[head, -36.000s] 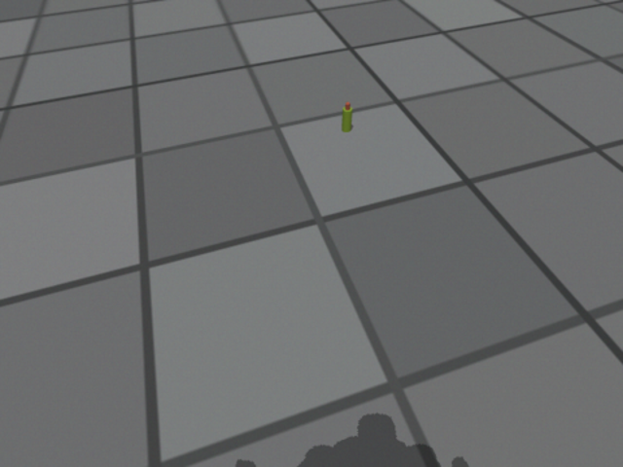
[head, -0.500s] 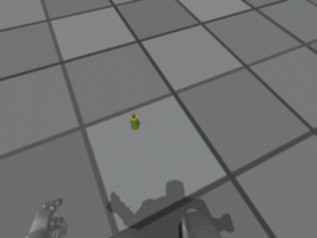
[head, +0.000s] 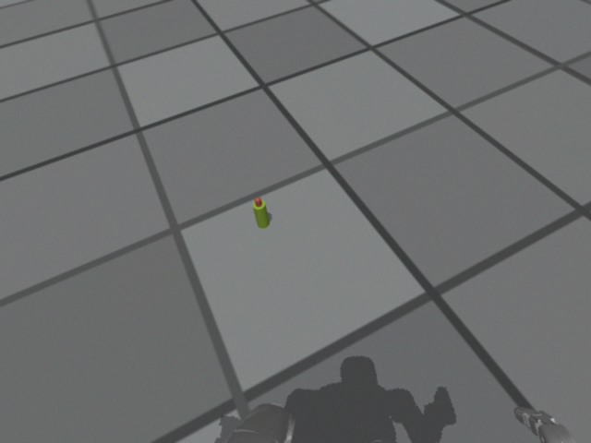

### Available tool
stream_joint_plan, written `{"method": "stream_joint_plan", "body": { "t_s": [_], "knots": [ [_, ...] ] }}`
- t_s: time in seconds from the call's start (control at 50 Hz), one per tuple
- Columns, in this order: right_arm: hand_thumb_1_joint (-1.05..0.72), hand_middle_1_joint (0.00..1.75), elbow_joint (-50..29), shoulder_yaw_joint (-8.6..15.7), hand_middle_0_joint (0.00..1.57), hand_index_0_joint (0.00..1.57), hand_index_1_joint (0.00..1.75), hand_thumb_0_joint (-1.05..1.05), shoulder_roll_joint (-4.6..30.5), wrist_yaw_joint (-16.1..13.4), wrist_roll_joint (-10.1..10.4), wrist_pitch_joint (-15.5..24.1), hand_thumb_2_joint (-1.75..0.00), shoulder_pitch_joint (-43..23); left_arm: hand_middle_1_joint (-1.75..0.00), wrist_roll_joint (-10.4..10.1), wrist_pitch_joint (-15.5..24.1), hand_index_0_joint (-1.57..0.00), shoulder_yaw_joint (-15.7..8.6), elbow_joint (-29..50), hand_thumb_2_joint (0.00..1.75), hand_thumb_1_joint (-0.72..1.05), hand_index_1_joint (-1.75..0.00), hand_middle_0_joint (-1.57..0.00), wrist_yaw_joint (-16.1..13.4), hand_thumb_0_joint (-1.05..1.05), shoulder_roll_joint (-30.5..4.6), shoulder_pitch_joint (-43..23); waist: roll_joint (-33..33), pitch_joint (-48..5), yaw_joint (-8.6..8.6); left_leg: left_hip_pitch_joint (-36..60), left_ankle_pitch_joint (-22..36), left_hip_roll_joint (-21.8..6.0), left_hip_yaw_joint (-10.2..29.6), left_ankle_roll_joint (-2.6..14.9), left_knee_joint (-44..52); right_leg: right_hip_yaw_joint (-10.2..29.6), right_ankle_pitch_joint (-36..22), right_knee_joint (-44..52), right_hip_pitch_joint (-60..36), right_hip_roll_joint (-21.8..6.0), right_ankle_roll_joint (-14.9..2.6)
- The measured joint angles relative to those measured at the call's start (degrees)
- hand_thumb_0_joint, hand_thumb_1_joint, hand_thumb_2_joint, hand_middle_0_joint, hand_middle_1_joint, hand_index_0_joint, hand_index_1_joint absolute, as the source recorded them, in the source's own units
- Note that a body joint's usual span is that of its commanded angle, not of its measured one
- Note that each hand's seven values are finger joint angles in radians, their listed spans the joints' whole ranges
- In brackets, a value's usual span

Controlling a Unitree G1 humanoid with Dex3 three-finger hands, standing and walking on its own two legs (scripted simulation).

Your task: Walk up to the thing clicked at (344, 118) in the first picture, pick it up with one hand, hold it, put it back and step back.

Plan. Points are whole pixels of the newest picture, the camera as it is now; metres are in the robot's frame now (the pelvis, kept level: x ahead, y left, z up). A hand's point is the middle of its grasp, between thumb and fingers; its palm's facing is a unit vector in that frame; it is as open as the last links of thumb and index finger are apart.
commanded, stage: step back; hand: left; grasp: from the side
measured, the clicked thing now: (260, 211) +0.98 +0.26 -0.68
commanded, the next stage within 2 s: stand in 1.26 s
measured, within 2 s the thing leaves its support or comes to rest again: neither
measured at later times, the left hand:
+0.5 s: hand out of the picture -0.06 +0.25 -0.15, palm faces +0.07 -0.94 -0.35, open 7.4 cm
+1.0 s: hand out of the picture -0.01 +0.29 -0.15, palm faces +0.03 -0.92 -0.39, open 7.4 cm
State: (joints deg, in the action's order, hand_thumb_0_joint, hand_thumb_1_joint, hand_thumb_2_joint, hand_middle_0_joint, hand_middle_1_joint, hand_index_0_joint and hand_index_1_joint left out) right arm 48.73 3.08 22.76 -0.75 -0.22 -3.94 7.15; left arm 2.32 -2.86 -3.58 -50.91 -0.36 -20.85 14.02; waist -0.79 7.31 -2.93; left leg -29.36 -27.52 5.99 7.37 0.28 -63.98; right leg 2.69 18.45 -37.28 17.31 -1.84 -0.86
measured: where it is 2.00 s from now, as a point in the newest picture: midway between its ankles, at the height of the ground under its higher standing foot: outside the picture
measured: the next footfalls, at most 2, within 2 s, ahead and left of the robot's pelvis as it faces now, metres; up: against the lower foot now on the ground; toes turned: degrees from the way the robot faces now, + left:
left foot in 0.16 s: -0.02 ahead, +0.13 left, +0.00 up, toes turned +3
right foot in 0.42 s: -0.05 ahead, -0.13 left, +0.00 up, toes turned +4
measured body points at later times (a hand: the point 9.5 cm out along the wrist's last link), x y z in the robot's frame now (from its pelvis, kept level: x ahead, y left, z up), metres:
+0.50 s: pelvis -0.10 -0.01 +0.00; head -0.10 +0.00 +0.45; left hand -0.06 +0.30 -0.13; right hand +0.01 -0.32 -0.11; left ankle -0.09 +0.12 -0.72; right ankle -0.09 -0.14 -0.73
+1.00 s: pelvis -0.06 +0.01 +0.00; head -0.04 +0.01 +0.45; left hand -0.01 +0.33 -0.12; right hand +0.01 -0.29 -0.13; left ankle -0.07 +0.13 -0.73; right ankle -0.04 -0.13 -0.73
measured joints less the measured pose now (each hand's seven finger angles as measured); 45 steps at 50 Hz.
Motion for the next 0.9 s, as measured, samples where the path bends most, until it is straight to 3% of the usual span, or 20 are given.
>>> {"method": "stream_joint_plan", "body": {
  "t_s": [0.06, 0.12, 0.16, 0.18, 0.22, 0.28, 0.34, 0.4, 0.44, 0.48, 0.52, 0.58, 0.66, 0.7, 0.74, 0.8, 0.9],
  "knots": [
    [-0.90, 0.30, 0.6, -0.2, 0.20, 0.20, 0.30, 0.01, 0.3, -0.4, -0.2, 0.7, -0.90, 2.0, -0.30, 0.4, 0.2, -0.21, -0.2, 1.7, 0.90, 0.90, -0.30, -0.21, -0.3, 0.01, -0.4, -1.2, -0.4, -0.2, 0.76, 3.7, -0.6, -0.5, -0.1, -0.59, 1.6, -0.9, -2.2, 0.9, 2.3, -0.6, 0.55],
    [-0.90, 0.30, 1.6, -0.2, 0.20, 0.20, 0.30, 0.01, 0.1, -0.4, -0.7, 1.5, -0.90, 3.6, -0.30, 0.7, 0.6, -0.21, -0.5, 3.6, 0.90, 0.90, -0.30, -0.21, -0.6, 0.01, -1.1, -3.4, -0.8, 0.4, 1.80, 10.1, -0.7, -3.3, -2.9, -0.87, 14.4, -3.1, -3.2, -0.2, 4.5, -1.1, 1.00],
    [-0.90, 0.30, 2.6, 0.0, 0.20, 0.20, 0.30, 0.01, -0.5, -0.3, -1.3, 2.3, -0.90, 4.7, -0.30, 0.3, 0.5, -0.21, -0.6, 4.7, 0.90, 0.90, -0.30, -0.21, -0.4, 0.01, -1.9, -5.2, 0.1, 0.9, 2.41, 15.1, 4.7, -4.2, -5.0, -0.44, 26.4, -4.3, -2.7, -3.1, 6.4, -2.1, 1.46],
    [-0.90, 0.30, 3.7, 0.0, 0.20, 0.20, 0.30, 0.01, -1.8, -0.3, -1.7, 2.6, -0.90, 4.5, -0.30, 0.1, 0.3, -0.21, -0.8, 4.8, 0.90, 0.90, -0.30, -0.21, -0.4, 0.01, -2.7, -6.3, 2.8, 2.1, 1.89, 16.3, 6.5, -2.6, -6.2, -0.08, 28.1, -3.1, -2.2, -5.0, 7.0, -3.6, 1.27],
    [-0.90, 0.30, 4.8, -0.5, 0.20, 0.20, 0.30, 0.01, -3.5, 0.1, -2.3, 2.7, -0.90, 4.9, -0.30, -0.5, -0.1, -0.20, -1.1, 4.1, 0.90, 0.90, -0.30, -0.20, -0.6, 0.01, -2.9, -6.5, 5.3, 2.1, 0.98, 16.8, 7.1, -1.8, -7.5, 0.38, 28.1, -0.1, 4.2, -8.8, 7.9, -2.7, 0.17],
    [-0.90, 0.30, 5.8, -1.2, 0.21, 0.21, 0.30, 0.01, -4.0, 0.6, -2.6, 3.1, -0.90, 6.1, -0.30, -1.1, -0.6, -0.20, -0.4, 1.3, 0.90, 0.90, -0.30, -0.20, 0.1, 0.01, -2.1, -5.3, 3.8, -0.7, 2.59, 16.0, 7.6, -4.0, -5.6, 0.77, 27.9, 0.5, 9.4, -14.4, 7.3, 1.2, -0.28],
    [-0.90, 0.30, 5.9, -1.3, 0.21, 0.21, 0.30, 0.01, -4.1, 0.6, -2.7, 4.0, -0.90, 5.8, -0.30, -1.6, -0.3, -0.20, -0.3, -0.2, 0.90, 0.90, -0.30, -0.20, 1.1, 0.01, -1.9, -3.6, 4.0, -2.6, 2.27, 15.8, 9.0, -5.3, -6.1, 0.10, 29.2, 1.3, 7.4, -13.1, 4.3, 1.7, -0.61],
    [-0.90, 0.30, 5.3, -0.9, 0.21, 0.21, 0.30, 0.01, -3.4, 1.1, -2.9, 4.4, -0.90, 4.5, -0.30, -1.4, 0.6, -0.20, -0.3, -2.2, 0.90, 0.90, -0.30, -0.20, 1.7, 0.01, -1.6, -2.1, 3.8, -3.6, 2.01, 14.7, 9.0, -6.2, -7.2, -0.29, 28.6, 0.0, 8.1, -3.2, -1.4, 0.8, -0.54],
    [-0.90, 0.30, 5.0, -0.4, 0.21, 0.21, 0.30, 0.01, -2.3, 1.2, -2.6, 4.1, -0.90, 3.2, -0.30, -0.9, 1.4, -0.20, -0.3, -4.1, 0.90, 0.90, -0.30, -0.20, 1.4, 0.01, -0.5, -2.0, 1.3, -2.9, 2.11, 14.1, 8.2, -8.3, -6.5, -0.64, 26.6, -1.3, 0.8, 2.8, -4.4, 2.4, 0.26],
    [-0.90, 0.30, 5.0, 0.0, 0.21, 0.21, 0.30, 0.01, -1.4, 1.0, -2.1, 3.7, -0.90, 3.2, -0.30, -0.3, 2.6, -0.20, 0.0, -4.9, 0.90, 0.90, -0.30, -0.20, 1.3, 0.01, 0.7, -1.4, -1.0, -3.3, 2.31, 12.7, 4.8, -9.0, -4.3, 0.27, 23.6, -2.8, -1.0, 4.6, -5.4, 3.8, 0.59],
    [-0.90, 0.30, 5.4, 0.1, 0.21, 0.21, 0.30, 0.01, -1.3, 1.0, -1.9, 3.5, -0.90, 3.4, -0.30, 0.0, 3.2, -0.20, 0.1, -5.1, 0.90, 0.90, -0.30, -0.21, 1.4, 0.01, 0.7, -0.5, 0.0, -4.3, 1.20, 10.8, 0.4, -7.0, -4.5, 0.32, 19.4, -2.2, -0.6, 4.3, -4.8, 2.9, -0.27],
    [-0.90, 0.30, 5.8, 0.3, 0.20, 0.20, 0.30, 0.01, -0.3, 1.6, -1.7, 4.1, -0.90, 4.0, -0.30, -0.1, 3.6, -0.21, 0.2, -5.6, 0.90, 0.90, -0.30, -0.21, 1.2, 0.01, 1.0, 0.1, 0.4, -4.5, 0.77, 9.8, 0.3, -6.2, -5.8, 0.47, 19.0, -2.2, -1.1, 5.5, -5.3, 1.4, -0.20],
    [-0.90, 0.30, 6.6, 0.8, 0.20, 0.20, 0.30, 0.01, 0.7, 1.9, -1.8, 4.6, -0.90, 4.4, -0.30, -0.3, 3.9, -0.21, 0.5, -5.9, 0.90, 0.90, -0.30, -0.21, 1.4, 0.01, 0.7, 0.3, -0.1, -4.6, 0.40, 11.4, 4.5, -6.8, -7.2, 0.28, 26.2, -2.5, -0.9, 5.3, -4.9, 0.5, 1.42],
    [-0.90, 0.30, 7.2, 1.1, 0.20, 0.20, 0.30, 0.01, 0.1, 1.8, -1.9, 5.1, -0.90, 4.2, -0.30, -0.5, 3.4, -0.21, 0.7, -6.0, 0.90, 0.90, -0.30, -0.21, 1.5, 0.01, -0.1, 0.0, 0.8, -4.0, 0.68, 13.1, 12.1, -5.9, -7.9, 0.42, 30.4, -2.2, 0.4, 3.2, -4.3, -0.7, 2.14],
    [-0.90, 0.30, 7.5, 0.9, 0.20, 0.20, 0.30, 0.01, -1.1, 1.6, -2.4, 5.6, -0.90, 4.0, -0.30, -0.9, 2.8, -0.20, 0.8, -6.3, 0.90, 0.90, -0.30, -0.21, 1.2, 0.01, -0.9, -0.1, 2.5, -3.8, 0.63, 13.6, 12.8, -4.9, -9.3, 0.89, 30.8, -0.5, 3.4, -0.2, -2.8, -1.3, 0.67],
    [-0.90, 0.30, 7.5, 0.4, 0.20, 0.20, 0.30, 0.01, -2.7, 2.0, -2.6, 5.8, -0.90, 4.1, -0.30, -1.2, 2.4, -0.20, 0.8, -7.1, 0.90, 0.90, -0.30, -0.20, 1.1, 0.01, -1.7, -0.3, 2.5, -4.1, 1.74, 14.1, 11.5, -5.7, -9.5, 2.08, 31.1, 0.0, 9.2, -7.8, 0.3, 0.8, -0.43],
    [-0.90, 0.30, 7.7, -0.2, 0.21, 0.21, 0.30, 0.01, -4.2, 2.0, -2.6, 6.2, -0.90, 4.6, -0.30, -1.7, 3.2, -0.20, 0.2, -7.1, 0.90, 0.90, -0.30, -0.20, 1.1, 0.01, -3.1, -1.4, 3.0, -3.4, 2.56, 16.0, 11.6, -6.6, -10.0, 0.93, 32.9, -1.0, 7.6, -5.7, 1.3, 0.4, -0.66]
  ]
}}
